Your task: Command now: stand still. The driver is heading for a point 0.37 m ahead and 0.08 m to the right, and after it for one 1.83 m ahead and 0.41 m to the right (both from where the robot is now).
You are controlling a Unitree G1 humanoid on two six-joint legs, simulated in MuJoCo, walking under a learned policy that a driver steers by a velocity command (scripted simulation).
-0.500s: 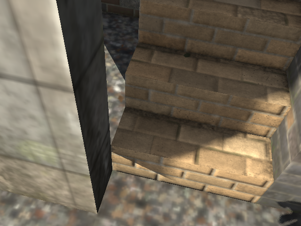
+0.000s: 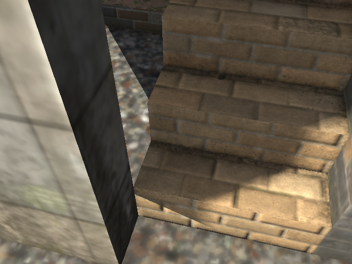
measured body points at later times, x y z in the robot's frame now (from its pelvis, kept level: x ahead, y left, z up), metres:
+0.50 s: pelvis +0.01 -0.01 +0.00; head +0.01 +0.00 +0.45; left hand +0.05 +0.24 -0.15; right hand +0.04 -0.27 -0.15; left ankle +0.03 +0.14 -0.74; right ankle -0.02 -0.12 -0.74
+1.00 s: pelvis +0.15 -0.08 -0.02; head +0.17 -0.08 +0.43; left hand +0.29 +0.19 -0.13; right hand +0.07 -0.35 -0.16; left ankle +0.02 +0.12 -0.74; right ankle +0.24 -0.22 -0.74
